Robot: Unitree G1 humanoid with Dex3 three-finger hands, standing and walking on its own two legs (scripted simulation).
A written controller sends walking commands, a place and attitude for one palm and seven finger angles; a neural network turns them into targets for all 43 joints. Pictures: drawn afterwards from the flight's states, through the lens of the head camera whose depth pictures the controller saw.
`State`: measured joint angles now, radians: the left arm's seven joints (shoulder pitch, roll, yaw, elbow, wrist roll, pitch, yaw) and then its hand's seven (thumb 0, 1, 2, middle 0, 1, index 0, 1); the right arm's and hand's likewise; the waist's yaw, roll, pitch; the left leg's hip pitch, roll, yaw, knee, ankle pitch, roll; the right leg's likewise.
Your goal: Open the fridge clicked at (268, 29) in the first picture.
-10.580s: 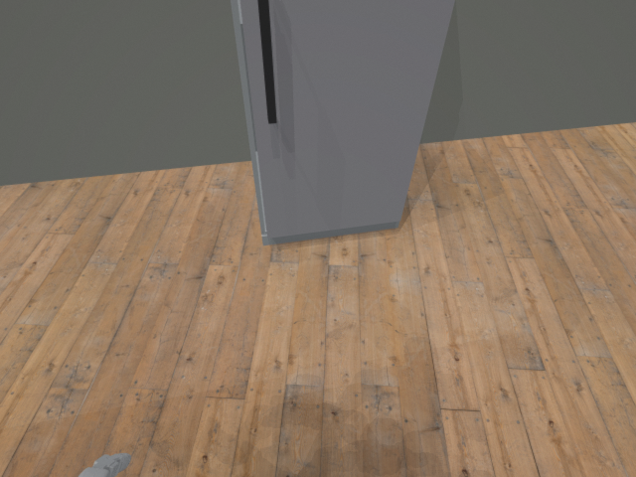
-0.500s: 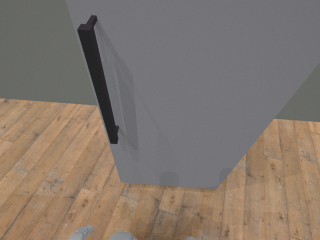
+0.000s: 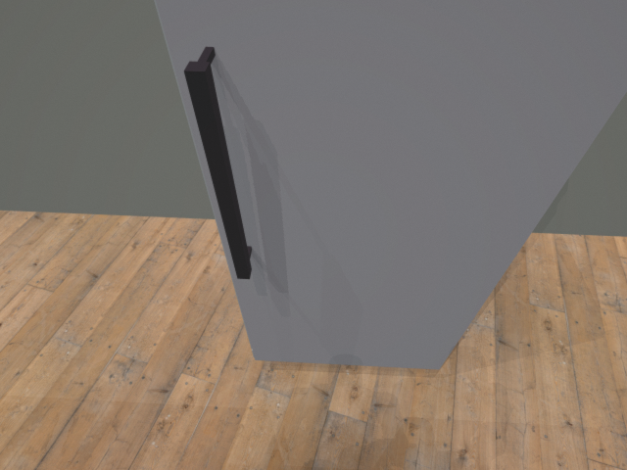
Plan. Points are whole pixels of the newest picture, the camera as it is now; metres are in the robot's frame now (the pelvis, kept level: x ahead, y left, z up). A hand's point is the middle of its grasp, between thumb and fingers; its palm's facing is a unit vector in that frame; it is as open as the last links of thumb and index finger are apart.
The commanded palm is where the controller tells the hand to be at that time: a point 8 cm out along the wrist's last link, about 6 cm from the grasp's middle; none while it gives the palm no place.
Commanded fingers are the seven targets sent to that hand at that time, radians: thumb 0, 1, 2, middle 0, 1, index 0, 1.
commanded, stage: come to a stop and stand still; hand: left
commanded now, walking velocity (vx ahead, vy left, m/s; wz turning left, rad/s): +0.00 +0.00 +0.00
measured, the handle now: (230, 187) +0.49 +0.17 +0.08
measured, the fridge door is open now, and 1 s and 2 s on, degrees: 0 0 0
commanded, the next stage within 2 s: look again from close up in 0.96 s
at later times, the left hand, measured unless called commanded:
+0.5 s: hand out of the picture -0.03 +0.18 -0.18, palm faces -0.01 -0.98 -0.20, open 7.4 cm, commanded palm none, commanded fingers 0.00 0.90 0.90 -0.20 -0.30 -0.20 -0.30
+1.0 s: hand out of the picture +0.03 +0.19 -0.18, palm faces -0.02 -0.98 -0.19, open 7.4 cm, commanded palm none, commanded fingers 0.00 0.90 0.90 -0.20 -0.30 -0.20 -0.30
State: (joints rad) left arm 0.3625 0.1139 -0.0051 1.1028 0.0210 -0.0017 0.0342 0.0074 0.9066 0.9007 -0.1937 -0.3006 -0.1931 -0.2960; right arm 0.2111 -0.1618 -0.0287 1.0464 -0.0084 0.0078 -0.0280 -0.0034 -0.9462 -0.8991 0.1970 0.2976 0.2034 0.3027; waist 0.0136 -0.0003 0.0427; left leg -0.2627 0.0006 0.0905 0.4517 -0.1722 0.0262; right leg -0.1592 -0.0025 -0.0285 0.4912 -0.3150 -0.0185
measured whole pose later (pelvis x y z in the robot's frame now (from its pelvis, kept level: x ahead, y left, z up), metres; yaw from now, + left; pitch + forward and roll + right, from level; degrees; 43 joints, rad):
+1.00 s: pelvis +0.01 +0.02 +0.00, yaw -1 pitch -1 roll +0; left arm 0.28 0.17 -0.01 1.07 0.02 -0.02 0.04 0.01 0.91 0.90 -0.20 -0.30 -0.19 -0.30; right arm 0.23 -0.18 0.00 1.07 -0.02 -0.02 -0.02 0.01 -0.91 -0.90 0.19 0.30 0.20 0.30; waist 0.00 -0.03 0.02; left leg -0.26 -0.01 0.11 0.49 -0.22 0.06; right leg -0.14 -0.01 0.00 0.49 -0.33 0.01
